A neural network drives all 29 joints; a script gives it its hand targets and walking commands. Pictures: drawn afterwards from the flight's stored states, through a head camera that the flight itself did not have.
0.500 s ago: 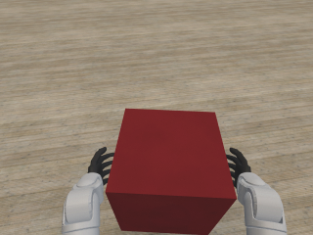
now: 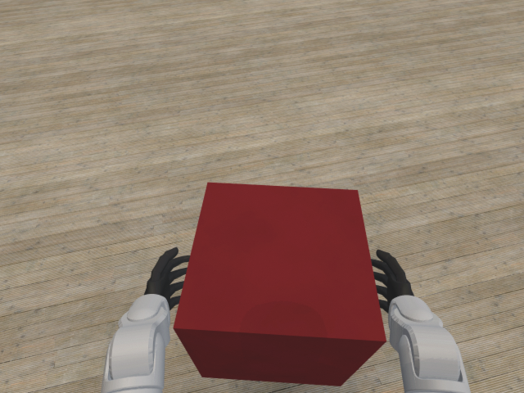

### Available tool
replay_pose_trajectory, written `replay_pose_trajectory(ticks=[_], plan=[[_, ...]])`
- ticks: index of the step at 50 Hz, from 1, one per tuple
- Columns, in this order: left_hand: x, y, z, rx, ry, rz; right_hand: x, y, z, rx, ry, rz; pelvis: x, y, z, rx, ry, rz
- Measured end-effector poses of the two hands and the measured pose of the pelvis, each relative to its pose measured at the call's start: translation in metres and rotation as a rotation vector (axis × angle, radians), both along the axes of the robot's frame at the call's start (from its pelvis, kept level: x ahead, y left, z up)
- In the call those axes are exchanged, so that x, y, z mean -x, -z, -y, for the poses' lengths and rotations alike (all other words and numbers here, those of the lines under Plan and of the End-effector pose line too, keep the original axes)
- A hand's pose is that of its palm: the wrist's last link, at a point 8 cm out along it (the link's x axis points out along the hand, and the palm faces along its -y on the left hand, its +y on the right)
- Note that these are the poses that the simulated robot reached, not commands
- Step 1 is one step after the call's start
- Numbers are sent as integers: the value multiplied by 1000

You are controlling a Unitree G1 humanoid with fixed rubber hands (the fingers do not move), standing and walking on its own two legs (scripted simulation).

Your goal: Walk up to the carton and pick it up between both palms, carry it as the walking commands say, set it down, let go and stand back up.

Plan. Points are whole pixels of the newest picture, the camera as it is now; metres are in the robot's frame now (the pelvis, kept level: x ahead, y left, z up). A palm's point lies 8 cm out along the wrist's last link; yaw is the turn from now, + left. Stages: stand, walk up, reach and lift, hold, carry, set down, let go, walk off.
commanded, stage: hold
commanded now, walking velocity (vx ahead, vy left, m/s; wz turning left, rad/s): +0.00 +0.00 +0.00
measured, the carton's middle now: (276, 287) +0.31 +0.01 -0.08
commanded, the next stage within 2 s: set down in 0.58 s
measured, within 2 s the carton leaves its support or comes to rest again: neither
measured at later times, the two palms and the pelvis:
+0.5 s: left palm (154, 272) +0.27 +0.18 +0.07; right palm (408, 273) +0.27 -0.17 +0.07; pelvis -0.03 +0.02 +0.00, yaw +1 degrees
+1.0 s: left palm (161, 260) +0.31 +0.20 +0.02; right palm (377, 246) +0.34 -0.15 +0.02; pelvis +0.02 -0.02 +0.00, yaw +6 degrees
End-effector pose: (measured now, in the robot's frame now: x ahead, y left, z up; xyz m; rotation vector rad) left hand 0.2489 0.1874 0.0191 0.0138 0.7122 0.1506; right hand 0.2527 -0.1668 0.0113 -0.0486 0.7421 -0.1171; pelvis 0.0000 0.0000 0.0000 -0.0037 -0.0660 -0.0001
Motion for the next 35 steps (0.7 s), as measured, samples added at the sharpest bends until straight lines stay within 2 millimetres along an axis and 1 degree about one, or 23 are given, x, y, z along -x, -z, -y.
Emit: replay_pose_trajectory(ticks=[2, 5, 9, 13, 15, 17, 21, 24, 26, 28, 31, 33, 35], plan=[[0, -4, 0, 0, 26, 20, 10, -3, 0, -5, 30, 19, 8, -1, -4, -5, 13, -1], [-3, -17, -1, -6, 49, 85, 15, -13, -2, -15, 59, 84, 20, 0, -12, -8, 39, 5], [-7, -30, -2, -2, 55, 155, 15, -24, -3, -26, 84, 160, 30, 1, -23, -2, 39, 19], [-7, -33, 1, -8, 49, 151, 14, -23, 0, -37, 73, 155, 34, 2, -31, 2, -12, 41], [-7, -34, 4, -20, 43, 124, 10, -21, 2, -47, 64, 130, 35, 1, -33, -4, -16, 58], [-9, -37, 6, -40, 44, 104, 5, -25, 5, -50, 53, 113, 36, 1, -34, -9, -7, 72], [-16, -49, 6, -33, 35, 149, -9, -44, 5, -18, 23, 162, 38, 5, -30, -11, -15, 85], [-18, -49, 3, 16, 6, 158, -16, -55, 2, -31, 33, 171, 35, 4, -23, -7, -23, 96], [-21, -46, 3, 30, 2, 124, -19, -55, 2, -48, 47, 134, 32, -1, -18, -2, -30, 95], [-25, -45, 4, 21, 15, 94, -21, -54, 4, -28, 50, 105, 30, -4, -13, -3, -42, 84], [-34, -45, 9, -4, 42, 120, -24, -51, 8, 21, 21, 131, 27, 2, -7, -9, -68, 74], [-32, -39, 12, 0, 31, 126, -24, -43, 11, -2, 22, 136, 23, 4, -4, -11, -65, 81], [-29, -28, 14, 18, 1, 73, -26, -31, 13, -51, 47, 87, 18, 2, -2, -9, -60, 83]])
